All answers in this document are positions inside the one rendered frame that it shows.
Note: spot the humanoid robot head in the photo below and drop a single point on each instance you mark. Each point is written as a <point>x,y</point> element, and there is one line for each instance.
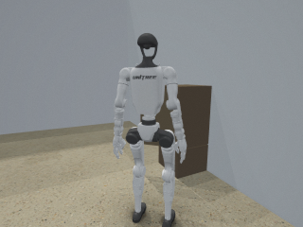
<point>147,40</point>

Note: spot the robot right forearm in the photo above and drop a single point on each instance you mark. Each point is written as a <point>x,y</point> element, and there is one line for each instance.
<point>177,122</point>

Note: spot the left robot hand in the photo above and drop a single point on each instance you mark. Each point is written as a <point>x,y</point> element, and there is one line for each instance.
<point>118,144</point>

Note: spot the cupboard door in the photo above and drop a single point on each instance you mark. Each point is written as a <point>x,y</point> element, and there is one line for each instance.
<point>163,118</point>

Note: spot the right robot upper arm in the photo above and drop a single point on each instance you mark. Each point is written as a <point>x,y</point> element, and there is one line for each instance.
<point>172,87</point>

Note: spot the left robot foot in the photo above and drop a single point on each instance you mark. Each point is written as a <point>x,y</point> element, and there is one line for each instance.
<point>138,215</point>

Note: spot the left robot upper arm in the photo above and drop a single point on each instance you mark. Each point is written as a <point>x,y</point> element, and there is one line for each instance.
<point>122,87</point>

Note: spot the robot left forearm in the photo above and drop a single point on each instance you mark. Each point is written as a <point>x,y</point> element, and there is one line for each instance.
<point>119,120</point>

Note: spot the right robot hand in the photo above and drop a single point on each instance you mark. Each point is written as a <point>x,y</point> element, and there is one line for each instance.
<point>182,144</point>

